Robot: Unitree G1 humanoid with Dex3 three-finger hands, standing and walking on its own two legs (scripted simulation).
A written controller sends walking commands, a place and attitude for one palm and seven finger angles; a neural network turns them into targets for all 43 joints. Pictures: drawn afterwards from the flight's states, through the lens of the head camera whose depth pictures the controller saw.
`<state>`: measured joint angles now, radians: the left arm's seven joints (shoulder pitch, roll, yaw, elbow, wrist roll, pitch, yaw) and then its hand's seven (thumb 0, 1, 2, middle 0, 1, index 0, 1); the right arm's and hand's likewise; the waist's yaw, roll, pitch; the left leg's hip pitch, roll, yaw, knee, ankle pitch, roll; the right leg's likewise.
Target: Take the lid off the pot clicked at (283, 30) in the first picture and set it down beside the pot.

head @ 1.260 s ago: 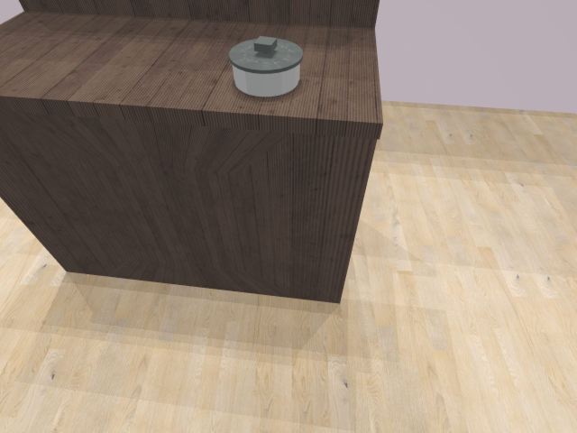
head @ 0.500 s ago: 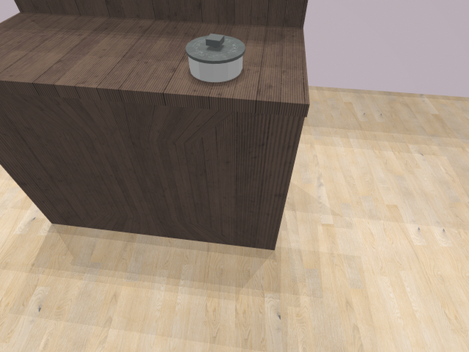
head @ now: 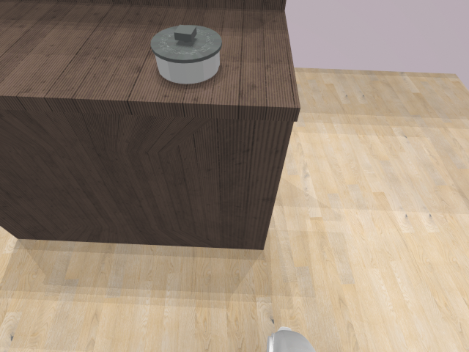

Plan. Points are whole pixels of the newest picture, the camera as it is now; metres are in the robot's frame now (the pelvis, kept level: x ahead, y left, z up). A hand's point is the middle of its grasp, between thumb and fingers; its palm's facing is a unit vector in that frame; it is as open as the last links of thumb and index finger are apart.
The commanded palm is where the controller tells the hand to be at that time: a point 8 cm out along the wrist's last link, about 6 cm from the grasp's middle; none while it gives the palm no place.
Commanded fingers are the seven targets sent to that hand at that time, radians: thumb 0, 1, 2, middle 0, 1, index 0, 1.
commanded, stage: take the last steps up to it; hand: left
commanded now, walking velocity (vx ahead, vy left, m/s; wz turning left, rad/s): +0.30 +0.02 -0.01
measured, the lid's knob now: (185, 33) +0.75 +0.14 +0.16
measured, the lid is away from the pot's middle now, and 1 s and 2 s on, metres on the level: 0.00 0.00 0.00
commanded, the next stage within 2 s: come to a stop and stand still in 0.40 s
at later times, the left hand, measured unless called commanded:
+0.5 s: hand (153, 333) +0.18 +0.17 -0.18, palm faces +0.12 -0.98 -0.19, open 7.2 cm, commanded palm none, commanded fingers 0.00 0.90 0.90 -0.20 -0.30 -0.20 -0.30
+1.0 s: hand (171, 304) +0.23 +0.14 -0.16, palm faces +0.07 -0.96 -0.27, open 7.4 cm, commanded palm none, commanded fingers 0.00 0.90 0.90 -0.20 -0.30 -0.20 -0.30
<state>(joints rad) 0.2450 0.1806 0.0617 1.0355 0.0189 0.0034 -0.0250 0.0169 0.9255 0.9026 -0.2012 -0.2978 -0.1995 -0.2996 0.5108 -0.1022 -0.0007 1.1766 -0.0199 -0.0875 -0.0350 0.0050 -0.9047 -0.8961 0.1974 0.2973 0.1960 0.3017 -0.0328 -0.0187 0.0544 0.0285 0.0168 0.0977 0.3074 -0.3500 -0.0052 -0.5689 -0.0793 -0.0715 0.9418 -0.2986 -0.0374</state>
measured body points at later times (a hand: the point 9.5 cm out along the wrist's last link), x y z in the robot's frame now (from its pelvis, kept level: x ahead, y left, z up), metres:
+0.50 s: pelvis +0.18 -0.01 +0.00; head +0.18 +0.00 +0.45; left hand +0.18 +0.22 -0.16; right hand +0.29 -0.25 -0.13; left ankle +0.25 +0.09 -0.73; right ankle +0.16 -0.13 -0.74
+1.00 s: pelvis +0.22 -0.05 +0.00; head +0.25 -0.07 +0.44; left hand +0.23 +0.19 -0.14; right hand +0.28 -0.28 -0.17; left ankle +0.21 +0.08 -0.69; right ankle +0.23 -0.15 -0.74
